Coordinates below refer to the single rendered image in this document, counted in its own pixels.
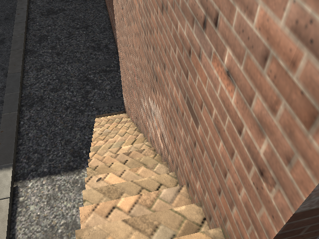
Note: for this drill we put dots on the stairs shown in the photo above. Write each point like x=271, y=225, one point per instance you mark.
x=130, y=193

